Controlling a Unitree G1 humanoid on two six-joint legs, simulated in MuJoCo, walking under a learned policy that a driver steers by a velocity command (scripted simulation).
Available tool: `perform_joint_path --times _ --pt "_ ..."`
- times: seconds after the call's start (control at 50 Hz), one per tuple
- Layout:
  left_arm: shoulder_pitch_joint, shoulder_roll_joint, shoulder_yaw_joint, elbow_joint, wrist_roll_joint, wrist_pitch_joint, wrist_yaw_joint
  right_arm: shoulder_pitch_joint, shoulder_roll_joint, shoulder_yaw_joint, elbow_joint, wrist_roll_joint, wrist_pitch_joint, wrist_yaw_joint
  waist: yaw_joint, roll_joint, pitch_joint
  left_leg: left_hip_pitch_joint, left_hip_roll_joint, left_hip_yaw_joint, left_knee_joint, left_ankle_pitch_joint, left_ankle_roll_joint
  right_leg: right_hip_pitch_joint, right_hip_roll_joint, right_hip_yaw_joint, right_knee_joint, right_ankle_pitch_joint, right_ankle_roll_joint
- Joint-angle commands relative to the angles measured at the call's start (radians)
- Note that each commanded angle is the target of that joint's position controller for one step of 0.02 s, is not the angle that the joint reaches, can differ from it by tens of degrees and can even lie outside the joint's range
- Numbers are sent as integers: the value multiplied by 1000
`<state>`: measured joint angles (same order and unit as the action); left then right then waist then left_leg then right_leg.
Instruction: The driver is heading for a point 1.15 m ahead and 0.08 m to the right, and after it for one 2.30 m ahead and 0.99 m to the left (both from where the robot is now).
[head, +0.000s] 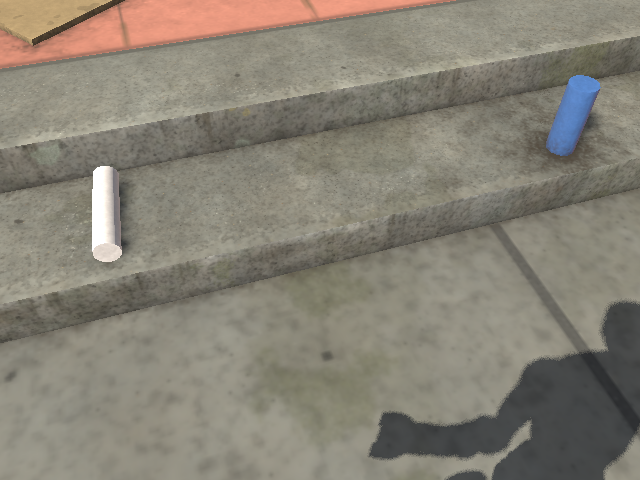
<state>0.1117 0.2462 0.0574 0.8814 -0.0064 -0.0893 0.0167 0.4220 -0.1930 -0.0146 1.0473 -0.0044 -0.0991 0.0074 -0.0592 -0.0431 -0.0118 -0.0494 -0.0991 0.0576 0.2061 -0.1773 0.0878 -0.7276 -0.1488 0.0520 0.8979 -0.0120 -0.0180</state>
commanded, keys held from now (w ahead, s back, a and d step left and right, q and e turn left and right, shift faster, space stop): w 1.00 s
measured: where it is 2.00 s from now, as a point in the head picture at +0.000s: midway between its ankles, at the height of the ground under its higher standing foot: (316, 252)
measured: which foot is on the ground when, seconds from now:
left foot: down 0.00-0.24, up 0.26-0.80, down 0.82-1.00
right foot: up 0.00-0.20, down 0.22-0.82, up 0.84-1.00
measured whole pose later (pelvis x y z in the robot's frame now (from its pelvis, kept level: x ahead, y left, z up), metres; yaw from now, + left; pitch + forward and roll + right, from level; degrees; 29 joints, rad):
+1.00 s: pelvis +0.54 +0.01 +0.00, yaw +0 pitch +1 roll +0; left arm 0.22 0.28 0.06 0.93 -0.02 -0.09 0.01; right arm 0.24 -0.24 -0.05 0.94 0.00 -0.11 0.03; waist -0.02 -0.05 0.02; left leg -0.25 -0.05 0.06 0.36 -0.14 0.07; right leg -0.52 -0.09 0.02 1.13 -0.30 -0.04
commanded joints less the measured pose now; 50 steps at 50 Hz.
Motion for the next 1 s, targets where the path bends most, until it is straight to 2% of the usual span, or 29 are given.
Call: perform_joint_path --times 0.02,0.1,0.14,0.18,0.2,0.22,0.24,0.26,0.28,0.3,0.32,0.34,0.38,0.4,0.44,0.5,0.58,0.7,0.76,0.78,0.8,0.82,0.84,0.86,0.88,0.9,0.92,0.96,1.0 --pt "-81 17 -6 -69 -2 -8 -9 12 -156 -26 -52 12 -11 -14 9 83 89 -77 265 -148 -101 253 111 38 31 -36 -182 119 9" --pt "-203 22 -15 -118 -14 -16 -34 88 -164 -30 -25 18 7 -16 -30 90 116 81 313 -159 -55 236 112 -1 57 -48 -307 68 -1" --pt "-232 30 -16 -142 -16 -26 -51 96 -174 -36 -19 17 18 -21 -23 101 119 142 345 -166 -10 286 105 6 68 -50 -349 2 -23" --pt "-174 58 -5 -138 -16 -35 -60 67 -193 -43 -26 17 27 -25 25 125 78 158 351 -155 68 453 84 133 103 -71 -389 -64 -55" --pt "-78 88 11 -113 -15 -38 -59 42 -202 -45 -34 14 31 -25 80 141 16 145 331 -134 171 625 70 278 139 -98 -402 -70 -77" --pt "106 140 39 -55 -16 -38 -53 18 -186 -38 -47 6 34 -23 164 132 -92 75 277 -94 370 697 43 519 151 -98 -409 -37 -112" --pt "312 228 61 -14 -2 -35 -42 16 -157 -22 -79 -11 29 -21 223 20 -257 -158 207 -46 703 406 7 856 -47 131 -385 3 -185" --pt "365 268 67 8 9 -29 -51 157 -9 17 -69 3 5 -7 147 -250 -396 -544 25 -75 1024 -322 -51 1171 -261 610 -508 -169 -340" --pt "336 165 40 0 4 -29 -51 102 -114 -6 -61 28 -19 -3 171 -149 -343 -645 73 -206 1143 -374 -28 1122 -232 660 -576 -232 -299" --pt "229 124 26 -18 0 -30 -48 1 -169 -22 -96 48 -33 -1 146 -104 -185 -692 122 -179 1152 -284 -15 965 -205 494 -597 -162 -254" --pt "135 103 16 -38 1 -30 -50 -57 -171 -26 -110 45 -35 -9 109 -8 -107 -644 174 -149 1113 -190 -20 800 -169 368 -630 -35 -234" --pt "92 80 10 -42 7 -32 -56 -82 -164 -35 -114 30 -28 -16 80 23 -55 -600 203 -139 1060 -142 -26 683 -129 279 -663 43 -223" --pt "92 48 2 -22 15 -37 -62 -37 -117 -36 -108 23 0 -19 35 -13 -37 -510 235 -138 987 -96 -32 586 -77 181 -716 79 -213" --pt "112 55 3 -8 12 -38 -61 -30 -104 -37 -106 23 10 -20 28 -16 -24 -505 238 -127 963 -89 -39 563 -66 148 -732 108 -220" --pt "146 91 11 13 14 -39 -49 -84 -112 -43 -131 17 21 -23 26 -15 9 -560 249 -119 898 -36 -55 550 -64 110 -759 142 -228" --pt "201 112 14 32 13 -28 -29 -213 -119 -50 -175 11 23 -24 55 -6 41 -665 256 -116 741 98 -76 594 -63 89 -783 119 -220" --pt "255 129 15 51 5 -20 -16 -348 -101 -46 -212 13 16 -14 96 -13 63 -647 226 -92 515 246 -79 630 -41 38 -800 61 -188" --pt "328 147 25 96 -7 0 -8 -500 -108 -37 -270 25 0 14 133 -18 110 -663 196 -76 353 189 -56 785 -98 37 -745 55 -177" --pt "295 167 35 96 -11 11 -4 -453 -141 -47 -270 28 -14 28 85 -40 72 -534 164 -52 307 98 -17 816 -117 32 -660 208 -152" --pt "269 174 36 90 -10 14 -4 -375 -165 -60 -249 27 -16 27 37 -48 24 -407 130 -23 290 90 0 802 -96 10 -571 367 -136" --pt "255 154 28 83 -5 19 -5 -218 -207 -85 -196 26 -16 21 -32 -32 -72 -196 101 -3 276 99 27 752 -41 -27 -391 459 -111" --pt "255 123 11 57 11 18 -5 -26 -281 -107 -153 15 -16 10 -94 66 -218 115 257 -180 297 115 90 550 21 -73 -91 247 -75" --pt "370 -16 -28 50 9 -7 -17 48 -359 -123 -131 4 -11 13 -33 340 -331 448 482 -652 189 -46 249 135 208 -76 264 -397 -9" --pt "323 74 -10 63 -14 -34 -21 30 -260 -95 -136 7 -14 14 -57 275 -327 434 480 -765 98 -132 236 16 179 68 407 -559 -25" --pt "237 137 5 33 -38 -49 -26 -62 -217 -80 -155 11 -17 12 -40 220 -190 308 452 -620 85 -91 189 -44 124 61 430 -479 -43" --pt "187 138 6 22 -36 -50 -20 -148 -190 -70 -175 9 -17 12 -7 132 -118 162 418 -494 65 11 163 -7 68 32 392 -384 -44" --pt "154 130 11 17 -19 -43 -13 -202 -165 -62 -182 4 -18 17 20 90 -56 30 384 -409 29 98 149 39 36 20 332 -326 -39" --pt "190 94 14 22 -8 -14 -9 -218 -140 -52 -170 -4 -23 23 70 119 -38 -87 341 -317 -28 162 137 145 4 24 262 -270 -33" --pt "192 72 13 20 -5 5 -6 -189 -165 -58 -149 0 -28 19 82 113 -13 -127 329 -255 -64 220 152 141 -3 10 206 -236 -18"
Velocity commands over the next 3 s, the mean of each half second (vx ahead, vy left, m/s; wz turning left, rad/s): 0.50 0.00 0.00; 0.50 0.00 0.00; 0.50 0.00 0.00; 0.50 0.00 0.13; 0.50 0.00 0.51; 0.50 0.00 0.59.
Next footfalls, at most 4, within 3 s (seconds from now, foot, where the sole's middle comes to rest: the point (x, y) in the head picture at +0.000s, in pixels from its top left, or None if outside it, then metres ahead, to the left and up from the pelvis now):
0.22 right None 0.32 -0.15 -0.78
0.82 left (270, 442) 0.61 0.09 -0.78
1.38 right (365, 328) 0.89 -0.15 -0.78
1.96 left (266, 199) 1.22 0.09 -0.65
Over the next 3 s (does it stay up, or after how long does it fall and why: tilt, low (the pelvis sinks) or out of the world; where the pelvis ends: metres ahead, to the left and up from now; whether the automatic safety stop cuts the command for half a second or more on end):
stays up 1.60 0.14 0.27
